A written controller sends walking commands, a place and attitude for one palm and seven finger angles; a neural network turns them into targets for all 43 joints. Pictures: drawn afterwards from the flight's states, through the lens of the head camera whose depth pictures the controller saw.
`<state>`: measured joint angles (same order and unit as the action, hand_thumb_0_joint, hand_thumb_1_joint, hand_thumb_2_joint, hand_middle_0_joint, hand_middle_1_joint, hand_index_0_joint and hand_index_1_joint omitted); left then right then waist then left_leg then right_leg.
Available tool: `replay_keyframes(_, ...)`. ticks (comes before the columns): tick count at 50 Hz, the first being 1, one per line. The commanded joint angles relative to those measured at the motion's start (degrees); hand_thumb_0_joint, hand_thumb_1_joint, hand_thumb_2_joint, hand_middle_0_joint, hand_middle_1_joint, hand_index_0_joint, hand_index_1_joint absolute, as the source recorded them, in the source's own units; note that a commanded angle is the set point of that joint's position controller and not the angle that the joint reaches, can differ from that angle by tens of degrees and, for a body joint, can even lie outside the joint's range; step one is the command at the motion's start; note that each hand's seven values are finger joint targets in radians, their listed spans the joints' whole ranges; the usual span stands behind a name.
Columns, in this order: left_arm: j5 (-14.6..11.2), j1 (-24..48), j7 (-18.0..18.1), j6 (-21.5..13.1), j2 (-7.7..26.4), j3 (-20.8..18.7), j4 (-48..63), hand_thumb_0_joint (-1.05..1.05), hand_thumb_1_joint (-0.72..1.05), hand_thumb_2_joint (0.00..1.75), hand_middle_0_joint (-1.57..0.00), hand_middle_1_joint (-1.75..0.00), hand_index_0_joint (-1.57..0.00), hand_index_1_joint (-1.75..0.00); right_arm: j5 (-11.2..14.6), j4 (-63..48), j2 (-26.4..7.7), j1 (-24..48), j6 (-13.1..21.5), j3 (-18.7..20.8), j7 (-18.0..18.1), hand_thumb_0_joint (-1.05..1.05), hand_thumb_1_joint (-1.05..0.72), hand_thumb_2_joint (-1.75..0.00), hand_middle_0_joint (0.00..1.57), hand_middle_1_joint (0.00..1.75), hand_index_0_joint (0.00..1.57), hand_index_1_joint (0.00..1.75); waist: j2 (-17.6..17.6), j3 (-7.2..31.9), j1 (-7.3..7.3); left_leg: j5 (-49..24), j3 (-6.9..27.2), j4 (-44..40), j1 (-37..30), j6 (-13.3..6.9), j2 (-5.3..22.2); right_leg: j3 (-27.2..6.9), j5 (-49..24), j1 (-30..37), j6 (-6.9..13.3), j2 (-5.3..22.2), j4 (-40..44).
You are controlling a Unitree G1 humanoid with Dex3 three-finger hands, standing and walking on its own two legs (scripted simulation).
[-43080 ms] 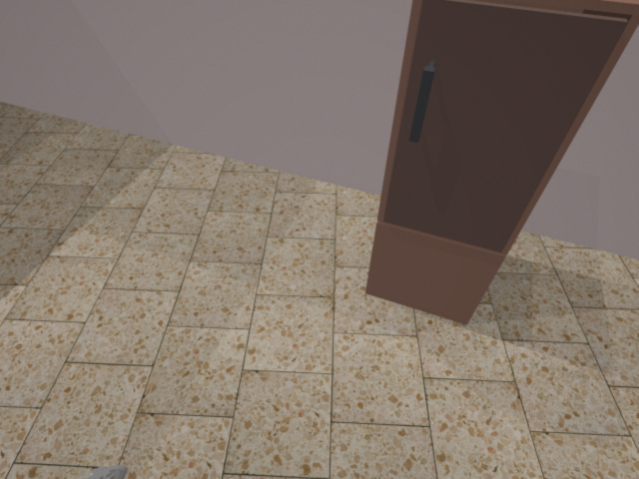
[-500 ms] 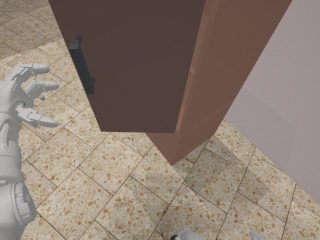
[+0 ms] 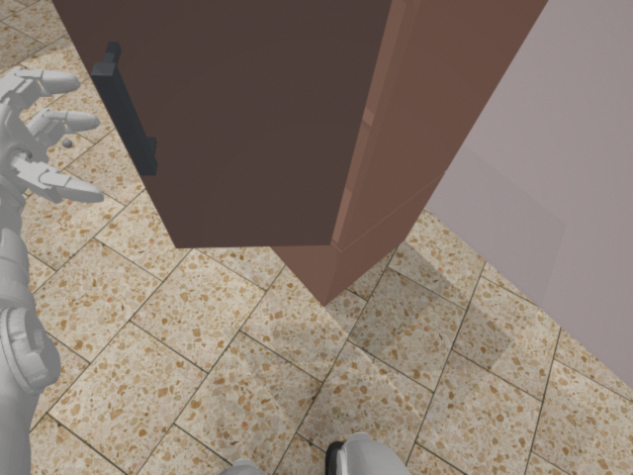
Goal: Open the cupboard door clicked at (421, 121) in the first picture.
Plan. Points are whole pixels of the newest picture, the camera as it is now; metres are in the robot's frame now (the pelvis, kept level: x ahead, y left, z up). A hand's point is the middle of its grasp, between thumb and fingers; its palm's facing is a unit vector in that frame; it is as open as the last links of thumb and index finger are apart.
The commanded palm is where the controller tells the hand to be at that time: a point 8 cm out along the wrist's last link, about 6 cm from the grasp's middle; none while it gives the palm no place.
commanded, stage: move the hooked fingers beside the handle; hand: left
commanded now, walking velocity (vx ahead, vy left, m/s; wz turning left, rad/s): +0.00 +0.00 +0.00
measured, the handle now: (132, 115) +0.54 +0.20 +0.10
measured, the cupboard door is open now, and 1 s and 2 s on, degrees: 53 53 52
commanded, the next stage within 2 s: slide the fingers in behind the handle in 0.86 s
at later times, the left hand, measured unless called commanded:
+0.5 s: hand (64, 140) +0.49 +0.27 +0.10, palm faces -0.02 -1.00 +0.01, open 14.0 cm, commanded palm +0.47 +0.31 +0.09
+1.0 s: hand (65, 144) +0.49 +0.26 +0.10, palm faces -0.02 -1.00 +0.00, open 14.0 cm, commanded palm +0.47 +0.30 +0.09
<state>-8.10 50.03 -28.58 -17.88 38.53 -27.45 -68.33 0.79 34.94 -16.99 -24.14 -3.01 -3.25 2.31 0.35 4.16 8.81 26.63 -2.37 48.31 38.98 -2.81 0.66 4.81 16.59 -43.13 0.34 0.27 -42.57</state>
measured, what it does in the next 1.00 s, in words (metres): stands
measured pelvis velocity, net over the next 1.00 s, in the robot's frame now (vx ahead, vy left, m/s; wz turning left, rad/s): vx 0.01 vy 0.00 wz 0.00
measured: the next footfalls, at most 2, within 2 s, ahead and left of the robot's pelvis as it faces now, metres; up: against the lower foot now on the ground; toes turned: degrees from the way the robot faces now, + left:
none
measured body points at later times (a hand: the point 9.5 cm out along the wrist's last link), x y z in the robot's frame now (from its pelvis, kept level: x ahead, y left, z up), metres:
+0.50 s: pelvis +0.01 +0.00 +0.00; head +0.14 +0.02 +0.43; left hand +0.49 +0.32 +0.10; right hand +0.01 -0.28 -0.10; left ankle -0.04 +0.08 -0.70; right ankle +0.03 -0.12 -0.70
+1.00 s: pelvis +0.01 +0.00 +0.00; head +0.12 +0.02 +0.43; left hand +0.48 +0.32 +0.10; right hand +0.02 -0.27 -0.11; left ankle -0.04 +0.08 -0.70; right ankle +0.03 -0.12 -0.70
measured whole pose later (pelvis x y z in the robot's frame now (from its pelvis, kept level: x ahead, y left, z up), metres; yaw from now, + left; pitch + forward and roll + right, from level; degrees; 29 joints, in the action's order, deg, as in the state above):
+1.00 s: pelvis +0.01 +0.00 +0.00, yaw +0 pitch +19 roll -3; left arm -8.9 49.8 -29.3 -18.1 39.3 -27.9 -67.6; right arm 0.8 33.0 -16.6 -22.7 -5.7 -3.6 1.5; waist 0.6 4.7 8.5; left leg 28.1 -1.8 50.4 41.1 -2.7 1.3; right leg 5.2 17.6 -44.9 0.5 -0.4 -43.9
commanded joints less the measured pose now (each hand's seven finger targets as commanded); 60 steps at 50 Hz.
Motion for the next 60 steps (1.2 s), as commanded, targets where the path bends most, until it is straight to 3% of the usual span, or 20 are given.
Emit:
replay_keyframes(1,-1.06,26.12,0.69,-4.24,17.9,-1.55,11.34,0.0,-0.5,0.3,-0.3,-1.2,-0.3,-1.2,-0.35,-3.26,-10.88,-9.32,0.09,4.06,1.02,0.0,-0.9,-0.9,0.2,0.3,0.2,0.3,9.24,24.61,0.25,-35.64,6.34,-4.88,-13.84,3.36,1.32,-2.27,-17.52,12.69,1.41,-2.57,0.88)
replay_keyframes(5,-0.37,23.18,0.46,-2.85,20.22,-3.13,6.33,0.0,-0.5,0.3,-0.3,-1.2,-0.3,-1.2,-0.33,-3.63,-11.21,-9.68,-0.55,3.79,0.95,0.0,-0.9,-0.9,0.2,0.3,0.2,0.3,6.32,22.59,0.01,-28.68,5.09,-5.24,-7.64,1.83,0.76,-3.05,-17.6,15.37,1.14,-2.32,1.31)
replay_keyframes(9,0.34,22.62,-0.22,-2.76,25.06,-5.72,7.38,0.0,-0.5,0.3,-0.3,-1.2,-0.3,-1.2,-0.41,-4.77,-11.55,-9.9,-1.06,3.74,0.96,0.0,-0.9,-0.9,0.2,0.3,0.2,0.3,6.6,24.67,-0.73,-27.74,4.36,-4.68,-5.21,1.37,0.44,-3.74,-19.69,18.07,1.19,-2.24,0.55)
replay_keyframes(17,-1.82,23.12,-2.15,-4.03,23.75,-6.04,12.13,0.0,-0.5,0.3,-0.3,-1.2,-0.3,-1.2,-0.44,-4.61,-11.39,-10.48,-1.77,4.52,0.64,0.0,-0.9,-0.9,0.2,0.3,0.2,0.3,9.99,28.77,-0.41,-35.34,4.9,-3.26,-11.27,1.88,1.16,-3.43,-22.35,16.33,1.18,-2.74,0.09)
replay_keyframes(20,-2.02,22.68,-2.44,-2.95,19.35,-2.55,11.73,0.0,-0.5,0.3,-0.3,-1.2,-0.3,-1.2,-0.24,-4.53,-10.99,-9.82,-2.13,4.19,0.39,0.0,-0.9,-0.9,0.2,0.3,0.2,0.3,10.38,25.51,0.41,-33.79,4.67,-3.59,-11.08,1.65,1.08,-3.07,-20.74,14.12,0.97,-2.78,0.84)
replay_keyframes(22,-2.32,21.99,-2.27,-3.04,22.05,-5.07,13.29,0.0,-0.5,0.3,-0.3,-1.2,-0.3,-1.2,-0.3,-4.69,-11.31,-10.05,-2.25,4.58,0.54,0.0,-0.9,-0.9,0.2,0.3,0.2,0.3,10.24,27.99,-0.54,-36.36,5.0,-3.27,-12.17,1.8,1.11,-3.15,-22.33,15.39,1.15,-2.77,0.32)
replay_keyframes(25,-2.05,21.34,-1.77,-2.95,20.58,-4.0,13.51,0.0,-0.5,0.3,-0.3,-1.2,-0.3,-1.2,-0.28,-4.83,-10.86,-9.46,-2.3,4.38,0.33,0.0,-0.9,-0.9,0.2,0.3,0.2,0.3,9.93,26.63,-0.52,-35.84,5.21,-3.47,-11.93,1.99,1.12,-2.73,-21.42,14.86,1.17,-2.79,0.31)
replay_keyframes(26,-2.62,22.33,-1.84,-3.08,17.81,-2.08,13.97,0.0,-0.5,0.3,-0.3,-1.2,-0.3,-1.2,-0.23,-4.95,-10.72,-9.26,-2.29,4.32,0.36,0.0,-0.9,-0.9,0.2,0.3,0.2,0.3,10.21,26.23,0.22,-37.12,5.16,-3.26,-13.02,2.0,1.2,-2.63,-21.72,13.7,1.3,-2.98,0.31)
replay_keyframes(27,-2.51,23.48,-1.56,-3.25,19.07,-2.89,14.68,0.0,-0.5,0.3,-0.3,-1.2,-0.3,-1.2,-0.31,-4.45,-10.84,-9.36,-2.3,4.45,0.35,0.0,-0.9,-0.9,0.2,0.3,0.2,0.3,10.67,26.6,0.14,-37.61,5.35,-3.13,-13.77,2.21,1.38,-2.66,-21.76,13.43,1.12,-2.89,0.43)
replay_keyframes(29,-2.28,20.97,-1.26,-3.12,19.46,-3.46,14.1,0.0,-0.5,0.3,-0.3,-1.2,-0.3,-1.2,-0.23,-4.88,-10.73,-8.93,-2.21,4.38,0.22,0.0,-0.9,-0.9,0.2,0.3,0.2,0.3,11.06,26.79,-0.77,-37.31,5.26,-3.17,-13.18,2.28,1.2,-2.73,-21.59,14.18,1.27,-2.81,0.18)
replay_keyframes(35,-1.96,22.22,-0.43,-3.04,18.77,-2.86,13.17,0.0,-0.5,0.3,-0.3,-1.2,-0.3,-1.2,-0.19,-4.95,-10.67,-8.47,-2.15,4.28,0.24,0.0,-0.9,-0.9,0.2,0.3,0.2,0.3,8.32,25.33,-0.2,-35.38,5.33,-3.15,-11.36,2.18,1.18,-2.7,-21.1,14.42,1.1,-2.76,0.03)
replay_keyframes(39,-1.87,21.95,-0.36,-3.53,18.16,-2.46,13.02,0.0,-0.5,0.3,-0.3,-1.2,-0.3,-1.2,-0.19,-5.17,-10.42,-7.94,-1.97,4.09,0.2,0.0,-0.9,-0.9,0.2,0.3,0.2,0.3,10.34,25.93,-0.63,-36.42,5.5,-3.05,-12.42,2.73,1.19,-2.48,-20.62,13.75,1.29,-2.77,-0.38)
replay_keyframes(41,-2.47,22.77,-0.48,-3.75,18.34,-2.67,12.68,0.0,-0.5,0.3,-0.3,-1.2,-0.3,-1.2,-0.15,-5.18,-10.67,-7.99,-1.95,3.99,0.39,0.0,-0.9,-0.9,0.2,0.3,0.2,0.3,7.98,25.31,-0.16,-35.73,5.58,-3.02,-11.25,2.39,1.18,-2.6,-21.14,14.7,1.39,-2.82,-0.45)
replay_keyframes(43,-2.1,23.23,-0.71,-3.85,17.44,-1.69,13.58,0.0,-0.5,0.3,-0.3,-1.2,-0.3,-1.2,-0.16,-5.1,-10.45,-7.79,-1.88,3.99,0.35,0.0,-0.9,-0.9,0.2,0.3,0.2,0.3,10.71,26.44,-0.35,-36.63,5.67,-2.95,-13.16,2.9,1.26,-2.46,-20.21,13.11,1.26,-2.75,-0.43)
replay_keyframes(45,-2.02,22.95,-0.57,-3.52,17.76,-2.01,12.07,0.0,-0.5,0.3,-0.3,-1.2,-0.3,-1.2,-0.2,-4.86,-10.61,-7.94,-1.85,3.97,0.29,0.0,-0.9,-0.9,0.2,0.3,0.2,0.3,7.93,24.87,-0.08,-33.9,5.64,-3.13,-10.96,2.47,1.17,-2.49,-19.44,13.8,1.2,-2.83,-0.19)
replay_keyframes(48,-2.0,23.19,-0.61,-3.87,19.17,-3.0,13.03,0.0,-0.5,0.3,-0.3,-1.2,-0.3,-1.2,-0.24,-5.04,-10.7,-8.02,-1.87,3.96,0.45,0.0,-0.9,-0.9,0.2,0.3,0.2,0.3,9.12,26.69,-0.62,-34.66,5.8,-3.2,-11.13,2.59,1.04,-2.65,-20.26,14.79,1.34,-2.69,-0.58)
replay_keyframes(53,-2.22,24.47,0.15,-3.57,13.66,1.01,12.26,0.0,-0.5,0.3,-0.3,-1.2,-0.3,-1.2,-0.24,-4.35,-10.46,-8.21,-1.69,4.01,0.43,0.0,-0.9,-0.9,0.2,0.3,0.2,0.3,8.94,23.98,0.88,-32.26,6.34,-3.56,-12.7,2.8,1.39,-1.88,-15.81,10.14,1.22,-2.86,0.19)
replay_keyframes(55,-1.96,25.14,0.95,-3.3,15.51,-0.39,11.16,0.0,-0.5,0.3,-0.3,-1.2,-0.3,-1.2,-0.3,-4.04,-10.78,-8.47,-1.5,3.92,0.48,0.0,-0.9,-0.9,0.2,0.3,0.2,0.3,6.95,23.53,0.69,-28.12,6.06,-3.89,-9.67,2.22,1.06,-2.29,-15.12,11.92,1.25,-2.74,0.3)
replay_keyframes(57,-1.24,27.23,1.75,-3.73,16.0,-0.13,12.35,0.0,-0.5,0.3,-0.3,-1.2,-0.3,-1.2,-0.36,-4.0,-10.54,-8.27,-1.33,3.76,0.61,0.0,-0.9,-0.9,0.2,0.3,0.2,0.3,10.63,24.29,0.57,-28.14,6.01,-3.92,-10.27,2.49,0.85,-2.44,-14.9,11.53,1.42,-2.55,0.04)
replay_keyframes(60,-0.61,26.61,3.06,-4.16,16.35,-0.76,12.93,0.0,-0.5,0.3,-0.3,-1.2,-0.3,-1.2,-0.58,-4.04,-10.47,-8.91,-1.04,3.89,0.43,0.0,-0.9,-0.9,0.2,0.3,0.2,0.3,9.75,26.13,0.22,-28.96,5.99,-3.73,-10.33,2.45,0.88,-2.52,-15.86,12.97,1.42,-2.58,-0.21)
